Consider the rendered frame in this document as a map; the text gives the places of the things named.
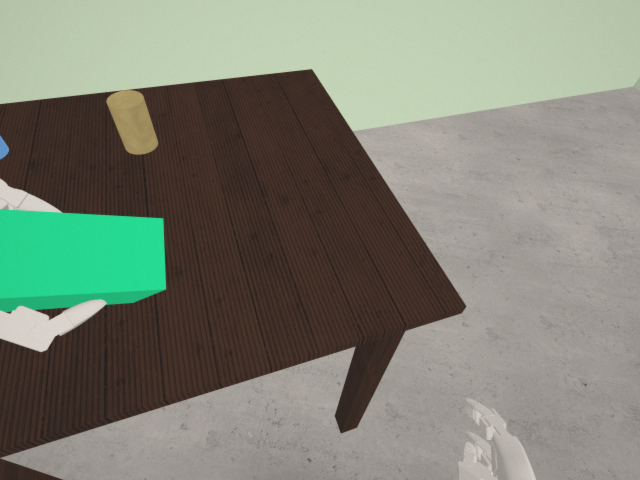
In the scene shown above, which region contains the sponge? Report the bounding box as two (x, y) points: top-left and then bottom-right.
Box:
(0, 209), (166, 312)

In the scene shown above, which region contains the right robot hand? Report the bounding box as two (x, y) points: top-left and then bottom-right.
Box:
(458, 398), (536, 480)

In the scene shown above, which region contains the left robot hand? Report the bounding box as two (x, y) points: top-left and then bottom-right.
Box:
(0, 179), (107, 352)

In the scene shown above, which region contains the table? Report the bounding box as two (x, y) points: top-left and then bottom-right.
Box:
(0, 69), (466, 480)

